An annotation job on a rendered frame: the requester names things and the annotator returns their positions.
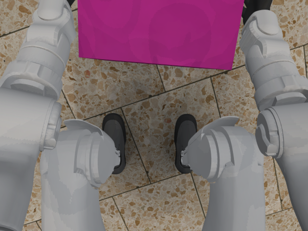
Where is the right robot hand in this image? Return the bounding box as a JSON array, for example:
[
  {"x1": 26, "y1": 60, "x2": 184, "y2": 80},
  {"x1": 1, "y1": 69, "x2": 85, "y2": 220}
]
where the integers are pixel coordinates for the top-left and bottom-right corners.
[{"x1": 242, "y1": 0, "x2": 273, "y2": 25}]

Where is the robot left thigh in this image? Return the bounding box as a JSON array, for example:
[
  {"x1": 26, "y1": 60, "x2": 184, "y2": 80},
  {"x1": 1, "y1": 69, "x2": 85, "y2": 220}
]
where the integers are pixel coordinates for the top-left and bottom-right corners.
[{"x1": 41, "y1": 129, "x2": 110, "y2": 231}]

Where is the right robot upper arm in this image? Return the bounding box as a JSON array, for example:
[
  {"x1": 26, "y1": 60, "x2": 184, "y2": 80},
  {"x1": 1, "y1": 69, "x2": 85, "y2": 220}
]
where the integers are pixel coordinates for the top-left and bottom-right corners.
[{"x1": 255, "y1": 103, "x2": 308, "y2": 231}]

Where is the carton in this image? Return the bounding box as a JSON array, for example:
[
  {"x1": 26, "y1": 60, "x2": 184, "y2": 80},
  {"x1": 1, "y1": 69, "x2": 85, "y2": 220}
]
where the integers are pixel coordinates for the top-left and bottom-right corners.
[{"x1": 77, "y1": 0, "x2": 244, "y2": 70}]

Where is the left robot forearm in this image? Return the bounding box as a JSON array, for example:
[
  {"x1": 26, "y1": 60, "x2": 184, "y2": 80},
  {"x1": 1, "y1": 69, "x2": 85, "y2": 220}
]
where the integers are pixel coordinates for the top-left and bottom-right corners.
[{"x1": 0, "y1": 0, "x2": 77, "y2": 101}]

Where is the left robot shin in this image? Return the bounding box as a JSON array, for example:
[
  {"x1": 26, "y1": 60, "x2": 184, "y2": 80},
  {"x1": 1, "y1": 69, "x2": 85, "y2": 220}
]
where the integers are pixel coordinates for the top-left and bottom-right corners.
[{"x1": 39, "y1": 119, "x2": 120, "y2": 178}]

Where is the left robot upper arm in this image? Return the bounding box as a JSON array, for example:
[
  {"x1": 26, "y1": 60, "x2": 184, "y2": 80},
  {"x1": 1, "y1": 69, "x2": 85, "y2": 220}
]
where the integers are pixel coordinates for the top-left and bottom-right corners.
[{"x1": 0, "y1": 87, "x2": 62, "y2": 231}]

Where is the right robot forearm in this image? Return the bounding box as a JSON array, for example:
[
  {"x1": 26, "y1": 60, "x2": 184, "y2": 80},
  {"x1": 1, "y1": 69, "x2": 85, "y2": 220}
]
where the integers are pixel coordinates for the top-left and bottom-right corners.
[{"x1": 239, "y1": 10, "x2": 308, "y2": 112}]

